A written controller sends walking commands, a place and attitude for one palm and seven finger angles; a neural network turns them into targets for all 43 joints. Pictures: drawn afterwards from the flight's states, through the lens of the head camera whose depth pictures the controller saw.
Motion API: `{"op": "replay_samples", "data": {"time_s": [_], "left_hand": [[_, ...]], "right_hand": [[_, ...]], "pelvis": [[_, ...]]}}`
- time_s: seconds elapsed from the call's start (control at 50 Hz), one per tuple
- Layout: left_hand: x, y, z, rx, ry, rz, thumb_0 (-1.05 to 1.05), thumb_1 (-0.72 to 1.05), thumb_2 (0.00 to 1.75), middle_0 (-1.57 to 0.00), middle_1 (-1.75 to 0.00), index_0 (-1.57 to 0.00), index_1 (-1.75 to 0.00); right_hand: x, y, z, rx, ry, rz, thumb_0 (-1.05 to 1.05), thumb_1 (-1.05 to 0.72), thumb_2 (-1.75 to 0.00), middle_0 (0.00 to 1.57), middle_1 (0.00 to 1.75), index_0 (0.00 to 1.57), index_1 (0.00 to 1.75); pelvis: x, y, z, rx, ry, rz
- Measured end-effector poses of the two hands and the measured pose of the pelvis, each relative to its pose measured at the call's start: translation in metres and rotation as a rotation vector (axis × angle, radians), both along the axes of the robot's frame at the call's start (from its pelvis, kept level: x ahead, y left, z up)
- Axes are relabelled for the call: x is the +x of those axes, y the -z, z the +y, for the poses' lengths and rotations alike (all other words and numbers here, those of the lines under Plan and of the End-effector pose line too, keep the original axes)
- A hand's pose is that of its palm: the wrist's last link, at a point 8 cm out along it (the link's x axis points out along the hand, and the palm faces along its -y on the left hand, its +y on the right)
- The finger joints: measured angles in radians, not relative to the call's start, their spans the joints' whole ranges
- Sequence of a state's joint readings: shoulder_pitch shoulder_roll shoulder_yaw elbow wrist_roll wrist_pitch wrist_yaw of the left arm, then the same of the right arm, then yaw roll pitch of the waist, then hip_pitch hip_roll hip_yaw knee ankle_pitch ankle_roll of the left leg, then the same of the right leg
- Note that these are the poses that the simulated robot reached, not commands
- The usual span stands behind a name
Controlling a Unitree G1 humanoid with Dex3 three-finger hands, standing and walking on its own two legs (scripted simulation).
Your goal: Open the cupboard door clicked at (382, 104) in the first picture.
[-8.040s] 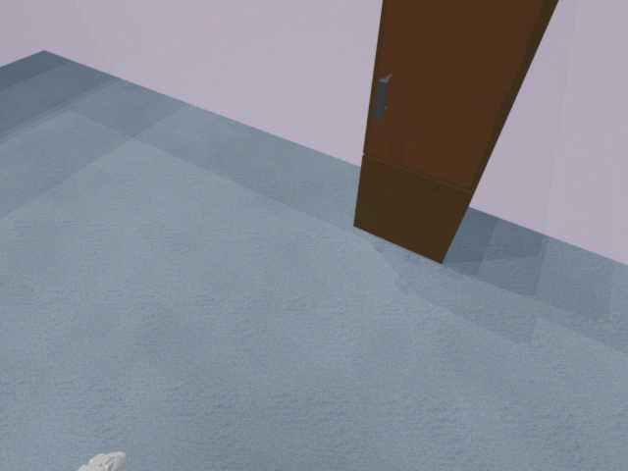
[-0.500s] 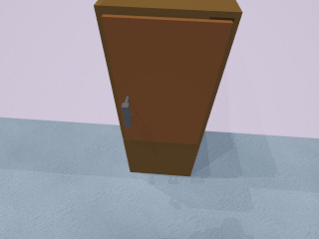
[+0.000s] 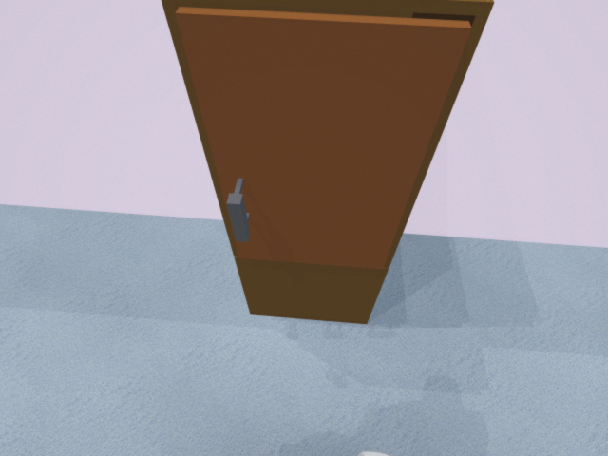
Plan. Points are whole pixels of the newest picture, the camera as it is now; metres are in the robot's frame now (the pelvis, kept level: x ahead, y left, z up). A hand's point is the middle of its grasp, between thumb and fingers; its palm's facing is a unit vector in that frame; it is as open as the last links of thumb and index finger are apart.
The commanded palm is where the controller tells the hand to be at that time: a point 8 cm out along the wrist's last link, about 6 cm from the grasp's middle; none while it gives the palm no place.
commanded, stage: come to a stop and stand still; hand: left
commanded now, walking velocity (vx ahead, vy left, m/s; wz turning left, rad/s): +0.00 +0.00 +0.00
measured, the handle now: (241, 210) +0.55 +0.16 -0.10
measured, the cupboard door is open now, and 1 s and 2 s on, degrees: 0 0 0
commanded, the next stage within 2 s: look again from close up in 1.64 s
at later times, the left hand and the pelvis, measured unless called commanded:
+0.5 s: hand out of the picture +0.02 +0.18 -0.16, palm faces +0.04 -0.98 -0.21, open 7.4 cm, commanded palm none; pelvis -0.02 -0.01 +0.00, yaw +1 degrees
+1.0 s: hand out of the picture +0.01 +0.20 -0.17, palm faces +0.00 -0.98 -0.20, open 7.4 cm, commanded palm none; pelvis -0.01 +0.01 +0.01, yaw +0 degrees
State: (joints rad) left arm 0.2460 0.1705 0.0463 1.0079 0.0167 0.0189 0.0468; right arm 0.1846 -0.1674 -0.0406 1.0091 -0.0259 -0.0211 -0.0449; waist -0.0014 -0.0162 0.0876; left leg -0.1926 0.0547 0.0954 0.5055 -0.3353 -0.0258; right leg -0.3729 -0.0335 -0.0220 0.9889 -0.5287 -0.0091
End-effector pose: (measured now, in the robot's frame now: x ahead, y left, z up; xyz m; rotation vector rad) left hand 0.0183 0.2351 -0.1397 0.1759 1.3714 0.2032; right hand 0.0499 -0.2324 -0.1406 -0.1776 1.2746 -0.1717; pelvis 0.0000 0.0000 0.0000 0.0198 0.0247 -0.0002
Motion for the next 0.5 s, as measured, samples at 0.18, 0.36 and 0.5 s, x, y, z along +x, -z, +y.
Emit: {"op": "replay_samples", "data": {"time_s": [0.18,0.36,0.5], "left_hand": [[0.028,-0.005,-0.010,0.056,0.033,-0.139,0.00,0.91,0.90,-0.20,-0.30,-0.20,-0.30],[0.011,-0.001,-0.017,-0.006,0.029,-0.161,0.00,0.90,0.90,-0.20,-0.30,-0.20,-0.30],[-0.005,-0.006,-0.012,-0.027,0.036,-0.157,0.00,0.90,0.90,-0.20,-0.30,-0.20,-0.30]], "right_hand": [[0.004,0.026,-0.015,0.061,-0.022,0.009,0.01,-0.91,-0.90,0.20,0.30,0.20,0.30],[0.021,-0.006,-0.014,0.024,-0.067,-0.147,0.01,-0.91,-0.90,0.20,0.30,0.20,0.30],[0.004,-0.018,-0.013,0.003,-0.085,-0.122,0.01,-0.90,-0.90,0.20,0.30,0.20,0.30]], "pelvis": [[-0.004,0.014,-0.018,0.002,-0.004,-0.026],[-0.015,0.007,-0.015,-0.026,-0.017,-0.071],[-0.022,-0.002,-0.011,-0.026,-0.015,-0.048]]}}
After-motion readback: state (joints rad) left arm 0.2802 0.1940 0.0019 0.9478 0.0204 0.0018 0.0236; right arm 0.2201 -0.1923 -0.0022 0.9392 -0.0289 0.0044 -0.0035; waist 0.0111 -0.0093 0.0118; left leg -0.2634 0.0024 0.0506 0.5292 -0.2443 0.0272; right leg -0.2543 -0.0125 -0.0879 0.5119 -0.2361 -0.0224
